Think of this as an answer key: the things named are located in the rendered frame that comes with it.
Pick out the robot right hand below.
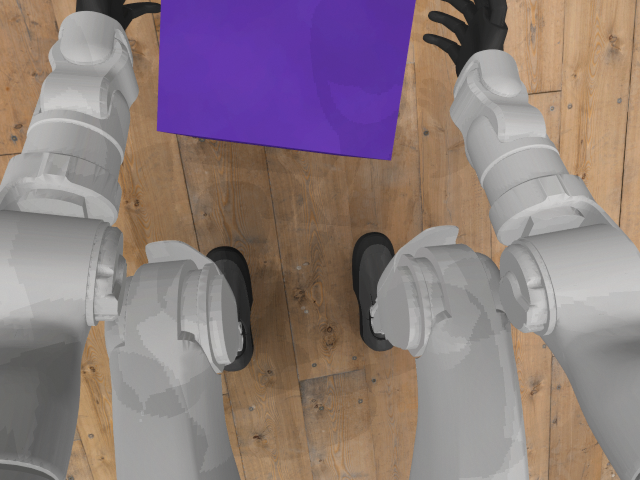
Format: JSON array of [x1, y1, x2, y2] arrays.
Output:
[[423, 0, 508, 77]]

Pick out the right robot foot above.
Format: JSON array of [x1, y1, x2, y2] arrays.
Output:
[[352, 232, 395, 351]]

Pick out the carton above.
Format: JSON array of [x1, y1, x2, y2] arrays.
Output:
[[157, 0, 416, 160]]

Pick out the robot left upper arm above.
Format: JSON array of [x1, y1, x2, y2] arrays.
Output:
[[0, 210, 127, 480]]

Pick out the right robot forearm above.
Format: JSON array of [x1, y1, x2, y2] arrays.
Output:
[[450, 49, 640, 258]]

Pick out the robot left hand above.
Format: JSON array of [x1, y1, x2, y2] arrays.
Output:
[[76, 0, 161, 31]]

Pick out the left robot forearm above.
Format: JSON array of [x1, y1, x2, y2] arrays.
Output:
[[0, 11, 139, 226]]

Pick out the robot left thigh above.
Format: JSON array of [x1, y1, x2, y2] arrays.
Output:
[[109, 259, 241, 480]]

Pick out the robot right upper arm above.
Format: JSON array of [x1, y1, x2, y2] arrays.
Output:
[[499, 224, 640, 480]]

